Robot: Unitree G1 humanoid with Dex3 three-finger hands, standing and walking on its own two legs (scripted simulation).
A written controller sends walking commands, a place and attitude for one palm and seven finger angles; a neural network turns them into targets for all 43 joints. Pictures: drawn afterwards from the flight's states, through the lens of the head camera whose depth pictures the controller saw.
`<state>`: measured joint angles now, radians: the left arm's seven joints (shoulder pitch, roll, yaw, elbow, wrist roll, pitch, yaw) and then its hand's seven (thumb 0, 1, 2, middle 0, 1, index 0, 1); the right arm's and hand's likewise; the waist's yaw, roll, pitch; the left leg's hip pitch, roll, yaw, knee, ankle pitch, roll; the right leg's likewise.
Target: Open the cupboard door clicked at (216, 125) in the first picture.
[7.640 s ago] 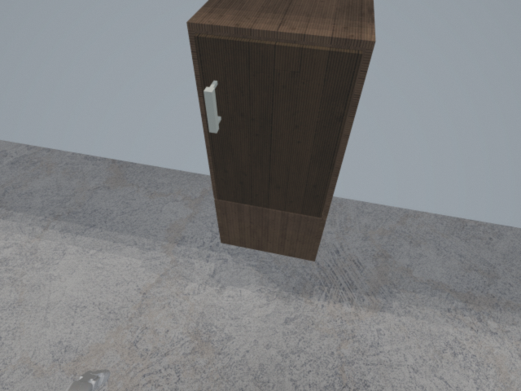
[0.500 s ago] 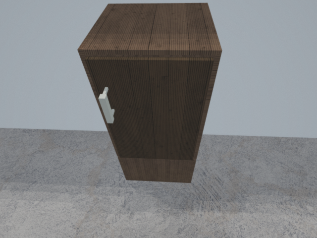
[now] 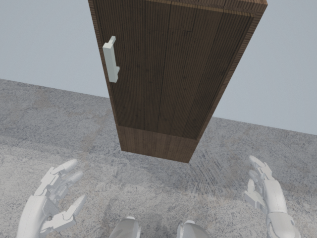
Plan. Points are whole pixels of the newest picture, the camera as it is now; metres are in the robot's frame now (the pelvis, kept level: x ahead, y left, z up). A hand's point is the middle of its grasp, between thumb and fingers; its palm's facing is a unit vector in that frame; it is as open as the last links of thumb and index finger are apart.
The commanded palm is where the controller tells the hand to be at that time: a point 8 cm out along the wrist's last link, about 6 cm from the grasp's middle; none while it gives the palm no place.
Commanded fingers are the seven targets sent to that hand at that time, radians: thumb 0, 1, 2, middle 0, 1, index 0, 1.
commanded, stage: raise the hand with hooked fingers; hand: left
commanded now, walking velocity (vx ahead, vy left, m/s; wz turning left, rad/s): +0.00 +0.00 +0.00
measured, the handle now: (113, 59) +0.57 +0.22 +0.08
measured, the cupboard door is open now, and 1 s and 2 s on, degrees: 0 0 0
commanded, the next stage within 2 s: move the hooked fingers beside the handle in 1.60 s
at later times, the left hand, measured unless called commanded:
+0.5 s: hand (55, 172) +0.23 +0.25 +0.06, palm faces -0.01 -1.00 -0.07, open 12.1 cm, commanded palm +0.21 +0.31 +0.07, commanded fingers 0.00 -0.29 0.39 -0.28 -1.07 -0.28 -1.07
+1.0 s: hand (39, 138) +0.28 +0.30 +0.09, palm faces -0.04 -1.00 -0.04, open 13.9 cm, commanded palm +0.26 +0.35 +0.10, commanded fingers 0.00 -0.50 0.30 -0.30 -1.20 -0.30 -1.20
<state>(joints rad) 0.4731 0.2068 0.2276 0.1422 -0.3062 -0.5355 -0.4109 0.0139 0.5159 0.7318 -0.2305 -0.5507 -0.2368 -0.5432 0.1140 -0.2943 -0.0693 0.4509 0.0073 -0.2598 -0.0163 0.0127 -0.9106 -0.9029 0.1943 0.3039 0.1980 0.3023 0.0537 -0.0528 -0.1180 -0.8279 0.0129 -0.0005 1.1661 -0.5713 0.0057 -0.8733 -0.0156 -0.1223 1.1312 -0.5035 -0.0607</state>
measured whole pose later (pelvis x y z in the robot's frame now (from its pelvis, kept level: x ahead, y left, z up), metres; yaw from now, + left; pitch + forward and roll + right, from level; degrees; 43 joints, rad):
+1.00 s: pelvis +0.00 +0.04 +0.03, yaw -1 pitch +13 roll -3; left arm 0.03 0.41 0.40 0.33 -0.36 -0.29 -0.53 -0.01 -0.48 0.30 -0.30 -1.19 -0.30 -1.19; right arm 0.26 -0.26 0.06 0.54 0.03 -0.22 -0.05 0.02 -0.90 -0.90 0.20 0.31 0.21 0.30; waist 0.00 0.02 -0.09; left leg -0.71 0.00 0.01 0.99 -0.50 0.06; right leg -0.73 -0.02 -0.11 0.90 -0.39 0.00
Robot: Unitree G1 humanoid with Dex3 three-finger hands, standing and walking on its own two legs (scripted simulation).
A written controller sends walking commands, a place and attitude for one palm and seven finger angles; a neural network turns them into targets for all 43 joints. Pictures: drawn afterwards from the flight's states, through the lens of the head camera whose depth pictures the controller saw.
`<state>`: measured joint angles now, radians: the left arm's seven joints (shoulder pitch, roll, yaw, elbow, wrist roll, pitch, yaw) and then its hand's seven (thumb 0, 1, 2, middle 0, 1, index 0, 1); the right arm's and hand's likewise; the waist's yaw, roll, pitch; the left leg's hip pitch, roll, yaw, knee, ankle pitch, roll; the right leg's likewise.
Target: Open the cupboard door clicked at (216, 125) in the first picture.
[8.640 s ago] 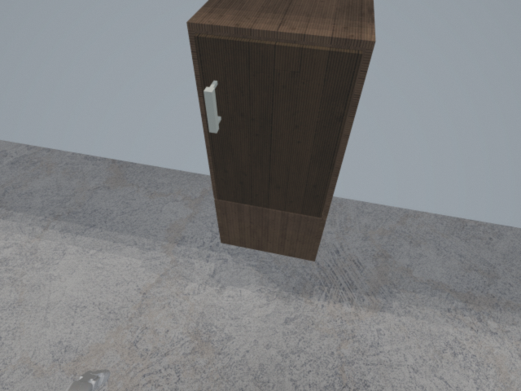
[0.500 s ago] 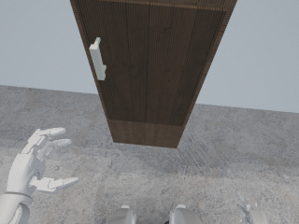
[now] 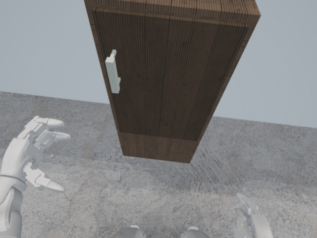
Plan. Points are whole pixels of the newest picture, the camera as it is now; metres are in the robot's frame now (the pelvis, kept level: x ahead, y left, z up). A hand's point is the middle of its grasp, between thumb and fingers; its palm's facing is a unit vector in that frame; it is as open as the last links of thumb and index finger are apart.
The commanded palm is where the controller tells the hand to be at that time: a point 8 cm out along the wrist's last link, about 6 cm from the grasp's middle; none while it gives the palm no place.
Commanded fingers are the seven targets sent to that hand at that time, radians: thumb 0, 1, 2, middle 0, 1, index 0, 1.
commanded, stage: raise the hand with hooked fingers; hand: left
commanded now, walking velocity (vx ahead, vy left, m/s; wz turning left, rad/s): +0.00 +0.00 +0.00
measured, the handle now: (114, 72) +0.57 +0.18 +0.05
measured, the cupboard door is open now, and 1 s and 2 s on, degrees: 0 0 0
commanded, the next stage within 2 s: move the hooked fingers beside the handle in 0.60 s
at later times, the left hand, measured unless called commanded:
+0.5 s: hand (54, 150) +0.29 +0.26 +0.06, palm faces -0.03 -1.00 -0.03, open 14.0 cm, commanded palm +0.26 +0.31 +0.07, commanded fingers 0.00 -0.50 0.30 -0.30 -1.20 -0.30 -1.20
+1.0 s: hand (67, 134) +0.33 +0.25 +0.06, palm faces -0.07 -1.00 -0.03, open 14.0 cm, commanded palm +0.31 +0.30 +0.07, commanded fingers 0.00 -0.50 0.30 -0.30 -1.20 -0.30 -1.20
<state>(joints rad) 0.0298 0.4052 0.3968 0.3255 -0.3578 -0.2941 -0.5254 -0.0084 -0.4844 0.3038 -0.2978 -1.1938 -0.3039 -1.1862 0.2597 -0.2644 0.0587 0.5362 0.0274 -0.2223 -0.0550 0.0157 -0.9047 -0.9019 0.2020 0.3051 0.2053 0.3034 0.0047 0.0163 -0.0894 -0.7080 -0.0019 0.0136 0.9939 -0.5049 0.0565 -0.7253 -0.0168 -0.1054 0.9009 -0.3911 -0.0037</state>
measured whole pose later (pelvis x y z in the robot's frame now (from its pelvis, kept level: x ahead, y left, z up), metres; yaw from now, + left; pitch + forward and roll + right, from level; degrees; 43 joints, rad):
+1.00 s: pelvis -0.01 -0.02 +0.00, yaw +0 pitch +13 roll -2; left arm -0.25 0.46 0.42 0.61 -0.32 -0.30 -0.57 -0.01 -0.50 0.30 -0.30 -1.20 -0.30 -1.20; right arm 0.27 -0.29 0.05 0.56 0.03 -0.19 -0.08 0.02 -0.91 -0.90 0.20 0.30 0.20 0.30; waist -0.02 0.01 -0.08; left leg -0.73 0.01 0.01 0.97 -0.48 0.04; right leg -0.75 -0.01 -0.11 0.90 -0.37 -0.03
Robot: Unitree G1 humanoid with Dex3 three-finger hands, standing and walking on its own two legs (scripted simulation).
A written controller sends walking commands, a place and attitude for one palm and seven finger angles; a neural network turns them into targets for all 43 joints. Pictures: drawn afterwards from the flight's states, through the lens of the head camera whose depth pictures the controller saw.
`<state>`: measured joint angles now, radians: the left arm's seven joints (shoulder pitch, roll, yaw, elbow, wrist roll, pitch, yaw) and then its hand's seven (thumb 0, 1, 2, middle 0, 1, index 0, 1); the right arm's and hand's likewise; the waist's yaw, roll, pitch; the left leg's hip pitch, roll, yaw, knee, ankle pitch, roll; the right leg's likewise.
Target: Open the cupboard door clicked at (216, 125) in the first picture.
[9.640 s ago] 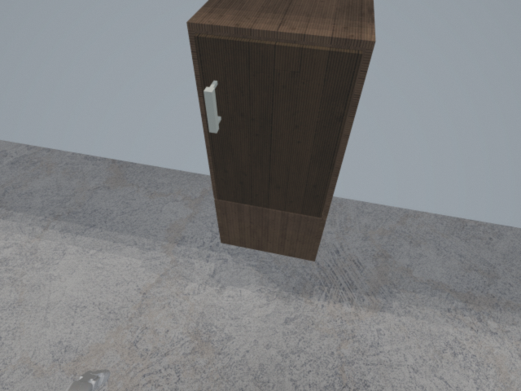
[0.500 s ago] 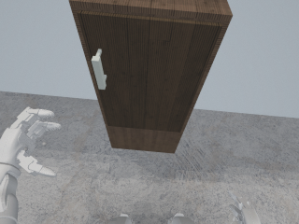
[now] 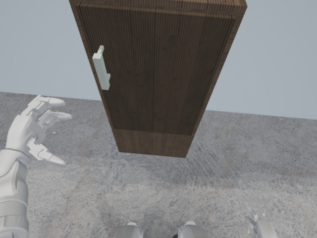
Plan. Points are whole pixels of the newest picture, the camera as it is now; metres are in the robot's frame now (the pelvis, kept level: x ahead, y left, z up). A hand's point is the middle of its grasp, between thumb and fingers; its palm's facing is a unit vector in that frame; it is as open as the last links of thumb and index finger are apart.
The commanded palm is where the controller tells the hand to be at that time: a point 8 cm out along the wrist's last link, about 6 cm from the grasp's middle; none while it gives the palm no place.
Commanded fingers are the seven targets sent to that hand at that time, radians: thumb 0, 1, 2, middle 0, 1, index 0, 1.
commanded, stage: move the hooked fingers beside the handle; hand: left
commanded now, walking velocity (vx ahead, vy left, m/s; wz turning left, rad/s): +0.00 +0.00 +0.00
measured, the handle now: (103, 68) +0.58 +0.20 +0.05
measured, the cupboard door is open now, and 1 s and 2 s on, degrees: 0 0 0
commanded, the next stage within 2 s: none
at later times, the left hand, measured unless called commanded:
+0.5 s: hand (67, 108) +0.41 +0.26 +0.06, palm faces -0.05 -1.00 -0.02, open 14.0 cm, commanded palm +0.39 +0.31 +0.06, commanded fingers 0.00 -0.50 0.30 -0.30 -1.20 -0.30 -1.20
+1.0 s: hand (78, 87) +0.49 +0.25 +0.06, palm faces -0.07 -1.00 +0.00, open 14.0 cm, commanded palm +0.47 +0.30 +0.06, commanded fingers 0.00 -0.50 0.30 -0.30 -1.20 -0.30 -1.20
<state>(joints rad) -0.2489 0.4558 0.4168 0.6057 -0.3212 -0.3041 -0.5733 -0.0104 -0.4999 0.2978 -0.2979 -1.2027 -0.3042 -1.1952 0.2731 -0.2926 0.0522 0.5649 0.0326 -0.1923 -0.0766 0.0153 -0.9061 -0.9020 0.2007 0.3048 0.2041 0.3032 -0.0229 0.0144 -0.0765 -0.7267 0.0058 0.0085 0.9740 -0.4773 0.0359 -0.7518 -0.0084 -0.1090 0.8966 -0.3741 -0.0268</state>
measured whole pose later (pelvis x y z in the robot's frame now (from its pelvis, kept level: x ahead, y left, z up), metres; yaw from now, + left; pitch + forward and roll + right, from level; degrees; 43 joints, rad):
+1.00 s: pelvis +0.00 +0.01 -0.01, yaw -2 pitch +21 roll -3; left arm -0.82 0.63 0.48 1.16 -0.16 -0.38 -0.50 -0.01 -0.50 0.30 -0.30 -1.20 -0.30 -1.20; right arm 0.36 -0.29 0.06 0.61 0.01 0.01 -0.04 0.01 -0.91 -0.90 0.20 0.30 0.20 0.30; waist -0.14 0.00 -0.09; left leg -0.91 0.02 0.03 1.04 -0.50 0.05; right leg -0.93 0.01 -0.09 0.94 -0.37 -0.01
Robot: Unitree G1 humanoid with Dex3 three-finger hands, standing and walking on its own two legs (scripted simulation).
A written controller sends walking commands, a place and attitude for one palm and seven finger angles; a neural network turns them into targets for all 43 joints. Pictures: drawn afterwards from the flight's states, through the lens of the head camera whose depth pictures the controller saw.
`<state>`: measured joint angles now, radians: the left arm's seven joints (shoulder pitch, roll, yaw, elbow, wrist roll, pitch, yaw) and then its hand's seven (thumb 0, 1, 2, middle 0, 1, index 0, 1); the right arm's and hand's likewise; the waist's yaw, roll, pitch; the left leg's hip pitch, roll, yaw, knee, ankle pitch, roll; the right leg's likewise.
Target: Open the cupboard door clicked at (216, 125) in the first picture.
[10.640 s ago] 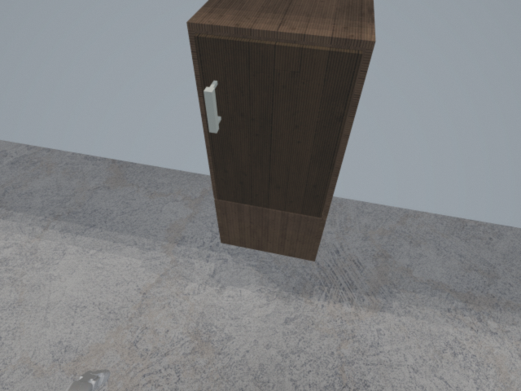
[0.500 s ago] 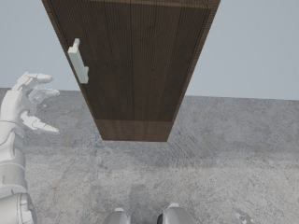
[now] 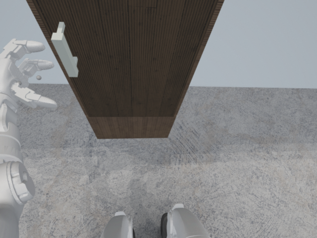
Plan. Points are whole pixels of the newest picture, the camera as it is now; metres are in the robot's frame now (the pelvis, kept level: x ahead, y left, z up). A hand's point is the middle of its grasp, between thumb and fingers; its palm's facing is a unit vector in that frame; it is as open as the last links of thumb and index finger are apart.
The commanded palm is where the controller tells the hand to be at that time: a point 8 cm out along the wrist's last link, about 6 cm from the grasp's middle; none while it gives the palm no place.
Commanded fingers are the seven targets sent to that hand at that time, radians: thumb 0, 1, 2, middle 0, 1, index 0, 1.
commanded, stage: move the hooked fingers beside the handle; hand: left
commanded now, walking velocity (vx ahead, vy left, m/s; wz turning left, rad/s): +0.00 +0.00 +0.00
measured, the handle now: (67, 51) +0.56 +0.21 +0.06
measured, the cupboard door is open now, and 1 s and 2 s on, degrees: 0 0 0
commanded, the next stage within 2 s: slide the fingers in behind the handle in 1.10 s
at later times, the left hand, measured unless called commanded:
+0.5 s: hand (44, 62) +0.52 +0.26 +0.07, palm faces -0.02 -1.00 -0.01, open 13.9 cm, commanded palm +0.50 +0.29 +0.06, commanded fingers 0.00 -0.50 0.30 -0.30 -1.20 -0.30 -1.20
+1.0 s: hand (46, 65) +0.52 +0.25 +0.06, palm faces -0.02 -1.00 -0.02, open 14.0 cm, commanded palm +0.50 +0.29 +0.06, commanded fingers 0.00 -0.50 0.30 -0.30 -1.20 -0.30 -1.20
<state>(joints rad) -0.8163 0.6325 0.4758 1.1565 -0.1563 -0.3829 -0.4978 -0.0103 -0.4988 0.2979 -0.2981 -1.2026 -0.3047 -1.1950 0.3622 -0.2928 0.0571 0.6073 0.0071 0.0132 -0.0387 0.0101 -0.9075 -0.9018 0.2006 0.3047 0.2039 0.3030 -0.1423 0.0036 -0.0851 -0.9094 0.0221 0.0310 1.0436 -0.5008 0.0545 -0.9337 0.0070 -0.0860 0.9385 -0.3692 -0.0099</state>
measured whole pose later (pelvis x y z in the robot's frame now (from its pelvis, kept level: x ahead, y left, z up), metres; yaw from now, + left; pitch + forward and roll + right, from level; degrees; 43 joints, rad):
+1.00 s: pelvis +0.01 +0.00 +0.00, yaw -1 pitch +24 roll -5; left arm -0.90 0.69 0.48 1.19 -0.12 -0.37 -0.46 -0.01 -0.50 0.30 -0.30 -1.20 -0.29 -1.20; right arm 0.38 -0.29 0.06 0.57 -0.01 0.11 -0.01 0.01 -0.91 -0.90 0.20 0.30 0.20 0.30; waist -0.18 0.02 -0.09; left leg -0.97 0.04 0.02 1.06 -0.52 0.05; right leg -0.98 0.02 -0.10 0.93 -0.38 -0.01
